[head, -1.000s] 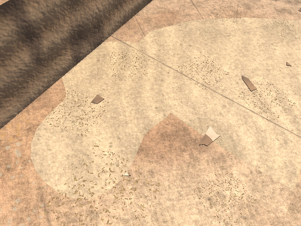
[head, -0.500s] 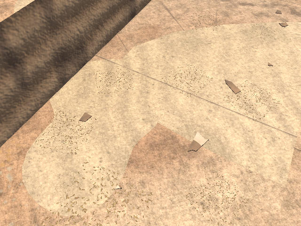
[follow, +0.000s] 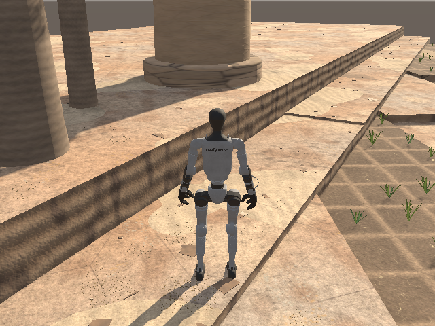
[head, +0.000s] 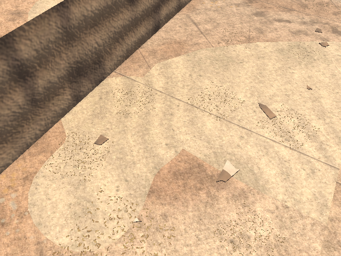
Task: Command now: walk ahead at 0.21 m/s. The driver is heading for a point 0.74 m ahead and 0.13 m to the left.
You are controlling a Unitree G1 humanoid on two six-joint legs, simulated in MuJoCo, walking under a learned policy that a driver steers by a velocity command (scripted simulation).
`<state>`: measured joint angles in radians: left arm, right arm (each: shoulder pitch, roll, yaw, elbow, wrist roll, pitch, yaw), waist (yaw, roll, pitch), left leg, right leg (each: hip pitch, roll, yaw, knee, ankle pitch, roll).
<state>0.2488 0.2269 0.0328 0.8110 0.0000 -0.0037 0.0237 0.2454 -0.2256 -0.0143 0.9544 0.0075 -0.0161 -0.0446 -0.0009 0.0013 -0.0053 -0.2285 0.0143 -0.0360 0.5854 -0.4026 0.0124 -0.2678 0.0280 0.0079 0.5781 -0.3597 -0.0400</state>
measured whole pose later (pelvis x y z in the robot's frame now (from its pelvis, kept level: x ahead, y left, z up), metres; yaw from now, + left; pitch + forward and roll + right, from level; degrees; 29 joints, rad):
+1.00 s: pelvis +0.44 -0.01 +0.00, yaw +2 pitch +2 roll -2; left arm 0.39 0.27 0.04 0.91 -0.01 -0.07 -0.01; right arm 0.05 -0.25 -0.02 0.78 0.02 -0.08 0.04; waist 0.08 0.04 0.00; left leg -0.62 0.08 -0.01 0.57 0.05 0.02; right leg 0.06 0.06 -0.07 0.20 -0.29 -0.03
